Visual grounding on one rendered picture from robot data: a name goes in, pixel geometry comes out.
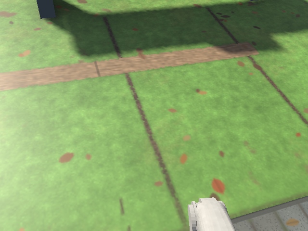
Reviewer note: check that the right robot thigh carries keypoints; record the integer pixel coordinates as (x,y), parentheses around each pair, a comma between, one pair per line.
(208,214)

